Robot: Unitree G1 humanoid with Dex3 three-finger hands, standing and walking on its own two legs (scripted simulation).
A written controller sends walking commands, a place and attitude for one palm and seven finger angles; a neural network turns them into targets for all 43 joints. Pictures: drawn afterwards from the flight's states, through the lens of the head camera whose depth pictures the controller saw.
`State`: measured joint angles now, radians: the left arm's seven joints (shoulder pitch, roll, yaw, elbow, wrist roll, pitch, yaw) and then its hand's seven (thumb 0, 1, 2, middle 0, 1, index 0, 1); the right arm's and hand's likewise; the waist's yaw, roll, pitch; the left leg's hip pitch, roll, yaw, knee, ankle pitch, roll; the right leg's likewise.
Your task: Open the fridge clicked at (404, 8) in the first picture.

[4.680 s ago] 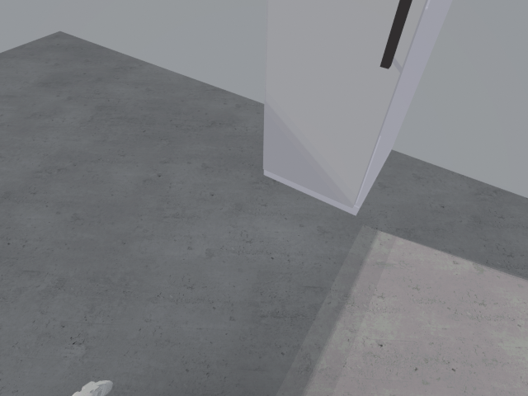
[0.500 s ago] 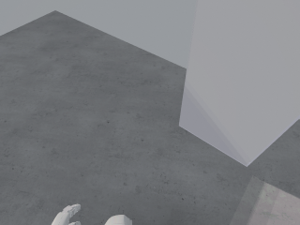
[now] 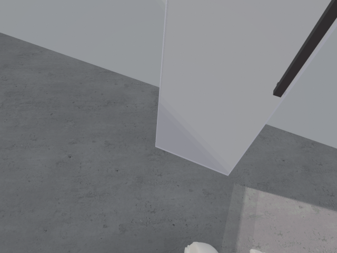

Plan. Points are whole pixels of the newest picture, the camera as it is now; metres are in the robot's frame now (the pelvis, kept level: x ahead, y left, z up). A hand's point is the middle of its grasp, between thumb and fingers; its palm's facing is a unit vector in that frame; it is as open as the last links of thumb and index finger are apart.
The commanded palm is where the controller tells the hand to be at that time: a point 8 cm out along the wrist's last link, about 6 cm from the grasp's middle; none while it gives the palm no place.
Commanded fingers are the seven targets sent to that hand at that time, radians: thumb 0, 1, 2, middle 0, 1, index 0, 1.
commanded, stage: turn to face it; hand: right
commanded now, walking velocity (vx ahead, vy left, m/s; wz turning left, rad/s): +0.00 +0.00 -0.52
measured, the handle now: (318, 27) +0.66 -0.33 +0.25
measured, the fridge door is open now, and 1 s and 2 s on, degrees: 0 0 0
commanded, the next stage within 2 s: take the last steps up to it in 0.52 s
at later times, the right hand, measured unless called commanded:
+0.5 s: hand out of the picture -0.02 -0.28 -0.17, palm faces +0.27 +0.93 -0.25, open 7.4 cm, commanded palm none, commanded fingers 0.00 -0.90 -0.90 0.20 0.30 0.20 0.30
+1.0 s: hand out of the picture -0.06 -0.18 -0.16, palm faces +0.39 +0.91 -0.17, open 7.3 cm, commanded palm none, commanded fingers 0.00 -0.90 -0.90 0.20 0.30 0.20 0.30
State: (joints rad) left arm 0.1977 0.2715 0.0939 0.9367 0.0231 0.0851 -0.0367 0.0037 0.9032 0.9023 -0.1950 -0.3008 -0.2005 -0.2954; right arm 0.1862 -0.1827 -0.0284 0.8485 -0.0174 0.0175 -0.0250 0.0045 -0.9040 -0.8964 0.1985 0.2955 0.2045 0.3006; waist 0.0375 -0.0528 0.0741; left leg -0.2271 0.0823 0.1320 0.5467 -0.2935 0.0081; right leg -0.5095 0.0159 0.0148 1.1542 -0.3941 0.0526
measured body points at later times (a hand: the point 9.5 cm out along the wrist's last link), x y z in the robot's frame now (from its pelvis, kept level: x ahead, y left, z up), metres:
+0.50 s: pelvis -0.01 -0.05 +0.01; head +0.01 -0.08 +0.45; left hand +0.13 +0.17 -0.12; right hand -0.03 -0.32 -0.15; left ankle +0.00 +0.11 -0.67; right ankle -0.02 -0.14 -0.74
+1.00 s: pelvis +0.03 -0.04 +0.01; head +0.03 -0.04 +0.46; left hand +0.11 +0.19 -0.15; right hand -0.08 -0.23 -0.15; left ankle +0.01 +0.08 -0.74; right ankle +0.01 -0.17 -0.69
